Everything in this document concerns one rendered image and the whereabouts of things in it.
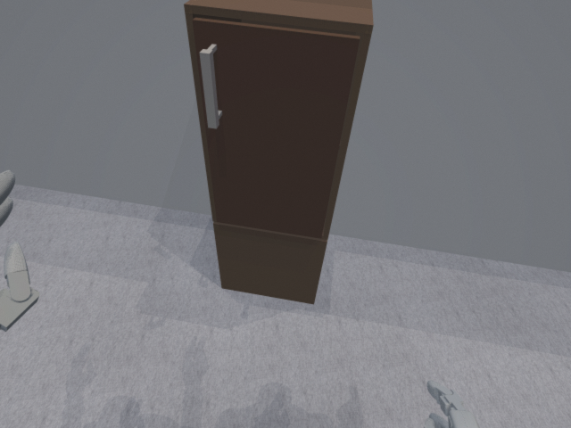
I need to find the robot right hand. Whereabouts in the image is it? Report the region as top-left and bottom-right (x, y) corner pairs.
(424, 381), (480, 428)

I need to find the robot left hand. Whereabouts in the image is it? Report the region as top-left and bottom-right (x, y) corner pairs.
(0, 170), (39, 332)

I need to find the cupboard door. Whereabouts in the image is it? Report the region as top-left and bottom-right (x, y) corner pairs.
(193, 18), (360, 238)

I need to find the handle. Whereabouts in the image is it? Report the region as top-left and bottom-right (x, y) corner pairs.
(200, 44), (222, 129)

